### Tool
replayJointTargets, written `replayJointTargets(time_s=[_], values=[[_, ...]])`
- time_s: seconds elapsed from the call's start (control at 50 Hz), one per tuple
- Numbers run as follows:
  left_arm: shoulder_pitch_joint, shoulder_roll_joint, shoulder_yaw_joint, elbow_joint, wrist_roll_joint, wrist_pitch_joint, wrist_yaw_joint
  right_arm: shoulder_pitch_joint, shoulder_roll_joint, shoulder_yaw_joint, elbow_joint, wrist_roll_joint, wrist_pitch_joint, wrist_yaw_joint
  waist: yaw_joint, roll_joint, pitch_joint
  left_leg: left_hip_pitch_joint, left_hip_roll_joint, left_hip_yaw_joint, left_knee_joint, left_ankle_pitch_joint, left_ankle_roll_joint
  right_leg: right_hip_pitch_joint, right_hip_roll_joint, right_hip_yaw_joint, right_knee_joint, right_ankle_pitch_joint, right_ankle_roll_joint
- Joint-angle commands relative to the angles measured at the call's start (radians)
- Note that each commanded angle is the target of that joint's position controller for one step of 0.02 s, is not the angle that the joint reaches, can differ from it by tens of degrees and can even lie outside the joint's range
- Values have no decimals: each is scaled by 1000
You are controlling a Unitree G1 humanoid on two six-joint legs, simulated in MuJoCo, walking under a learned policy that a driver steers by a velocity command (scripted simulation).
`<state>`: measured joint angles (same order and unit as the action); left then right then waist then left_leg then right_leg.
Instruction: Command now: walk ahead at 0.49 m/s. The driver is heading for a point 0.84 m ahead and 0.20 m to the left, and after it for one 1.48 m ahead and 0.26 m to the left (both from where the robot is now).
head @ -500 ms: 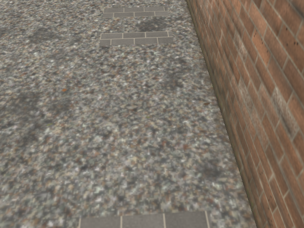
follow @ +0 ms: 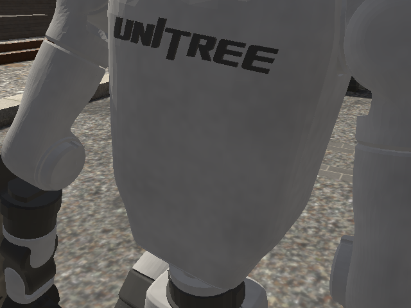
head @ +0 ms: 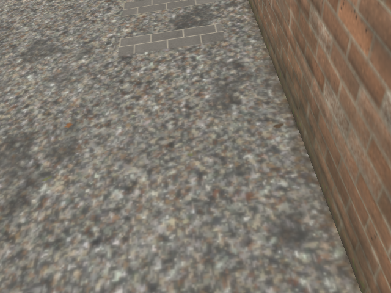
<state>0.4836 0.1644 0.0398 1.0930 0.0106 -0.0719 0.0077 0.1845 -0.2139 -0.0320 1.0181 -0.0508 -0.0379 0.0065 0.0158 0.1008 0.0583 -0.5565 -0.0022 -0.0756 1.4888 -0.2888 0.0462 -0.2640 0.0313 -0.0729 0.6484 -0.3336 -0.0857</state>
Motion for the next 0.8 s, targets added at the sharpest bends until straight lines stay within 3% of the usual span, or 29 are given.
replayJointTargets(time_s=[0.02,0.08,0.14,0.16,0.2,0.22,0.26,0.28,0.3,0.32,0.34,0.36,0.38,0.4,0.42,0.44,0.46,0.5,0.54,0.56,0.62,0.64,0.68,0.72,0.76,0.8], values=[[72,166,7,-58,-20,-33,28,-123,-5,12,-108,0,10,14,-6,-186,146,-149,92,-16,-237,225,-68,-126,-370,466,-473,-113,-160],[126,152,3,-63,-40,-39,12,-212,-7,22,-184,15,0,14,-9,-195,137,-160,75,19,-404,297,-49,-37,-342,345,-498,142,-143],[127,116,-3,-63,-51,-37,-3,-320,-46,18,-236,14,-4,27,8,-167,153,-131,44,83,-565,382,-17,45,-268,182,-526,367,-80],[135,103,-8,-61,-53,-37,-7,-349,-39,21,-250,11,-3,31,14,-160,137,-102,29,108,-608,397,-8,89,-249,135,-524,447,-70],[166,81,-12,-42,-36,-29,-6,-396,-23,27,-282,7,4,42,35,-161,102,-107,8,134,-661,384,7,212,-233,80,-486,571,-62],[158,54,-26,-45,-28,-30,-6,-380,-8,29,-283,21,6,43,15,-177,78,-83,5,141,-683,326,9,258,-227,80,-452,620,-75],[100,90,-22,-60,-17,-31,-8,-368,-15,32,-292,18,7,41,-13,-191,39,-13,-17,150,-756,238,30,314,-243,54,-382,802,-81],[77,110,-19,-66,-15,-29,-11,-338,-22,30,-285,10,5,35,-33,-216,10,74,-46,172,-795,163,46,313,-241,35,-318,935,-76],[67,144,-5,-66,-12,-26,-8,-284,-33,25,-260,2,-2,26,-42,-220,-29,132,-70,186,-838,100,63,349,-246,38,-233,1022,-75],[68,137,-9,-78,-15,-26,-4,-190,-57,16,-214,-2,-6,27,-92,-179,-73,257,-93,188,-902,125,81,344,-263,73,-125,1066,-64],[37,154,-3,-88,-25,-19,-3,-33,-72,6,-157,-3,-14,21,-162,-176,-130,432,-88,174,-1001,176,87,286,-237,53,36,989,-55],[3,159,8,-126,-32,-14,-4,115,-156,-23,-114,-37,-23,6,-207,-154,-205,658,70,0,-1026,36,125,83,-190,27,311,702,-44],[69,25,-10,-151,-11,-20,0,152,-218,-31,-116,-41,-32,4,-104,57,-263,855,325,-349,-967,171,149,-223,-71,53,589,-214,-46],[143,49,-4,-139,-35,-15,1,167,-238,-53,-118,-1,-12,5,-104,154,-318,935,383,-648,-1147,-1,276,-441,-2,130,745,-197,-44],[44,96,4,-135,-16,-5,16,114,-158,-40,-110,15,-16,5,-90,-20,-120,778,338,-507,-1177,45,245,-505,-71,123,760,-134,-41],[-25,87,7,-156,-15,-9,16,55,-114,-29,-123,25,-29,5,-69,-50,-19,592,289,-388,-1201,141,211,-459,-93,130,687,-79,-37],[-52,69,7,-170,-15,-5,12,38,-106,-27,-119,16,-47,7,-29,-73,21,489,260,-319,-1239,243,204,-395,-113,135,637,-55,-16],[-69,62,9,-165,9,30,-1,54,-90,-24,-91,15,-65,4,-1,-55,-6,406,211,-205,-1279,365,176,-276,-129,117,556,3,15],[-102,67,11,-176,15,41,-12,121,-97,-21,-48,21,-88,5,5,-58,-22,445,178,-116,-1271,623,157,-267,-110,96,497,49,26],[-157,91,16,-185,12,47,-14,162,-107,-20,-29,25,-93,4,-2,-77,-24,476,159,-78,-1264,675,140,-294,-98,79,453,84,30],[-263,87,8,-218,1,48,-22,227,-101,-5,7,31,-92,-3,-21,-39,0,509,122,-18,-1276,794,93,-306,-82,27,314,184,46],[-314,93,6,-236,-13,50,-23,244,-100,-5,20,39,-94,-8,-23,-36,22,507,124,-6,-1288,804,76,-301,-76,22,260,234,46],[-418,83,-10,-264,-17,48,-18,269,-123,-8,34,43,-89,-10,-56,-24,51,525,114,13,-1311,785,68,-289,-61,11,109,311,45],[-485,92,-21,-277,-22,42,-16,301,-109,2,55,39,-84,-20,-88,-17,47,569,117,24,-1305,820,62,-241,-26,-14,5,340,45],[-470,104,-27,-270,-15,39,-12,314,-118,3,71,46,-84,-31,-78,-3,46,627,135,33,-1263,988,68,-197,-2,-10,-58,308,21],[-379,140,-20,-237,-7,28,-4,313,-138,-1,80,45,-82,-44,-37,-6,10,667,155,27,-1168,1149,64,-105,26,-5,-76,241,-8]])
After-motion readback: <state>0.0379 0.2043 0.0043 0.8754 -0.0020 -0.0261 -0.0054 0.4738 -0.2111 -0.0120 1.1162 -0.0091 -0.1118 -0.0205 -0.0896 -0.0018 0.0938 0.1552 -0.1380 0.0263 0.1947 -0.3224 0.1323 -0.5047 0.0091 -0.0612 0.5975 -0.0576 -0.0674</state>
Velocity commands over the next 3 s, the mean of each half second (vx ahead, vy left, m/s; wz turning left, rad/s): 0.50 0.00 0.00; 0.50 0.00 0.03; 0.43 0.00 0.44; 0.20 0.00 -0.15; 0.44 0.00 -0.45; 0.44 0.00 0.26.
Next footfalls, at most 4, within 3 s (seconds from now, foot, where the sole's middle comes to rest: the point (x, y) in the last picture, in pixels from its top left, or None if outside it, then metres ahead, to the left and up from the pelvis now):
0.36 left None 0.35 0.12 -0.76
0.86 right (228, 258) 0.64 0.03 -0.76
1.38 left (161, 201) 0.89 0.29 -0.76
2.30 right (212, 153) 1.13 0.08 -0.76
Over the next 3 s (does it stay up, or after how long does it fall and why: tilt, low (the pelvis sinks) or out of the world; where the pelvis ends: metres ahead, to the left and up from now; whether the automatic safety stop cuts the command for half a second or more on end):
stays up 1.37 0.18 0.00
